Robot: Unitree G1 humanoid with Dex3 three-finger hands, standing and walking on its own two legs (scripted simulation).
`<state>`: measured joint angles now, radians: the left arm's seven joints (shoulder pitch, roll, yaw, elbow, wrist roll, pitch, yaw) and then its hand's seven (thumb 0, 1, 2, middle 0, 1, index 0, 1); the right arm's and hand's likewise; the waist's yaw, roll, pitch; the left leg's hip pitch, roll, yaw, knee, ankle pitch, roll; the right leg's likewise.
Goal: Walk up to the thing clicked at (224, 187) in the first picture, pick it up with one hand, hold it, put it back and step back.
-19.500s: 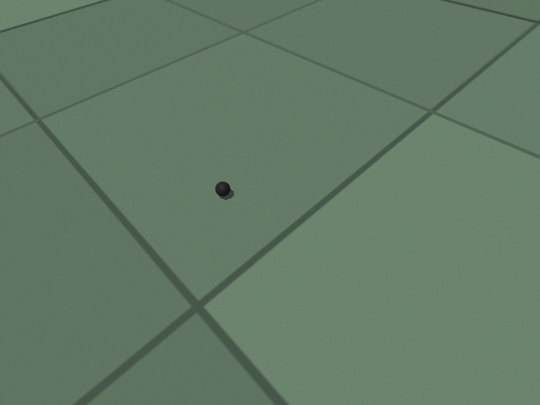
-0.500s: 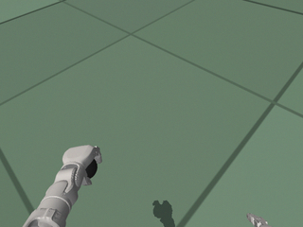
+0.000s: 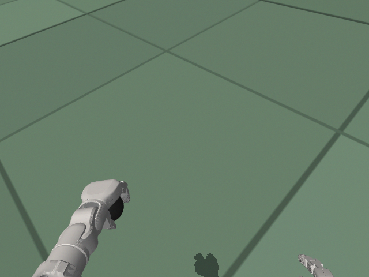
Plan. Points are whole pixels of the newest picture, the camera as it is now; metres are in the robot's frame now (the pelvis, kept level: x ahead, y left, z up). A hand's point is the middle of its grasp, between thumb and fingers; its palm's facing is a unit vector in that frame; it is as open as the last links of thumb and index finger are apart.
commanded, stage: hold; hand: left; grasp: from above
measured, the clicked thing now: (108, 207) +0.31 +0.23 -0.07
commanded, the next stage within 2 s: crouch in 1.12 s
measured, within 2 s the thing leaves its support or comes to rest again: neither
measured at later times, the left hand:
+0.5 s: hand (107, 214) +0.28 +0.22 -0.03, palm faces -0.45 -0.07 -0.89, open 8.9 cm
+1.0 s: hand (106, 211) +0.28 +0.22 -0.03, palm faces -0.45 -0.07 -0.89, open 8.9 cm
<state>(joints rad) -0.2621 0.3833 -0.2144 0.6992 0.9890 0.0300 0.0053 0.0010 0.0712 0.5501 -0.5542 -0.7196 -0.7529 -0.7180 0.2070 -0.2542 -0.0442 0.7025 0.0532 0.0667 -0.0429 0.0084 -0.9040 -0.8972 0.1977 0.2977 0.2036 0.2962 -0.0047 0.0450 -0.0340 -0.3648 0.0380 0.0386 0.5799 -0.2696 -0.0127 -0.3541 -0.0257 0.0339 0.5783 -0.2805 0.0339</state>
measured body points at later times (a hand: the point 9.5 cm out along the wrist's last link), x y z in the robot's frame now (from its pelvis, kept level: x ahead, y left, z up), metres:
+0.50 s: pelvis -0.01 +0.00 +0.00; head -0.01 -0.02 +0.45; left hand +0.30 +0.22 +0.02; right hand +0.14 -0.25 -0.11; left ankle +0.02 +0.13 -0.73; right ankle +0.01 -0.14 -0.73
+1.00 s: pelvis -0.01 +0.00 +0.01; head +0.00 -0.03 +0.46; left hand +0.30 +0.22 +0.02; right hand +0.14 -0.25 -0.11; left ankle +0.02 +0.13 -0.73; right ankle +0.01 -0.14 -0.73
